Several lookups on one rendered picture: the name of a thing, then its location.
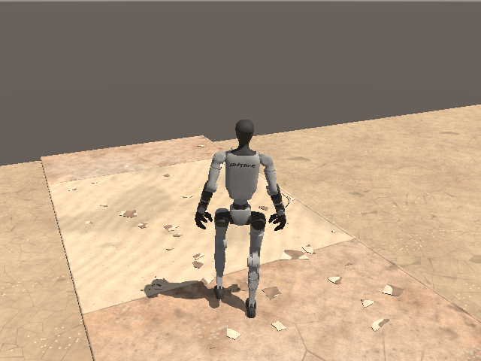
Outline humanoid robot head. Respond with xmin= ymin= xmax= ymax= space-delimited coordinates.
xmin=231 ymin=120 xmax=256 ymax=156

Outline robot left upper arm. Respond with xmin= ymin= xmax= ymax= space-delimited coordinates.
xmin=205 ymin=151 xmax=228 ymax=193

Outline robot right hand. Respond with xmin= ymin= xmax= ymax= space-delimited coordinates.
xmin=268 ymin=213 xmax=286 ymax=231

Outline robot right upper arm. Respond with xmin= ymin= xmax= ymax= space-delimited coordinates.
xmin=259 ymin=153 xmax=278 ymax=196

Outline left robot forearm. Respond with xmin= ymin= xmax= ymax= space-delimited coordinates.
xmin=197 ymin=180 xmax=213 ymax=214

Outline left robot shin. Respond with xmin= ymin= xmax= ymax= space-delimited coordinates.
xmin=214 ymin=238 xmax=225 ymax=289

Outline robot left hand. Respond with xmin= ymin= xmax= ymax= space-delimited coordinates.
xmin=195 ymin=211 xmax=213 ymax=229

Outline right robot forearm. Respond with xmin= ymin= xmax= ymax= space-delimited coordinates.
xmin=271 ymin=184 xmax=285 ymax=216

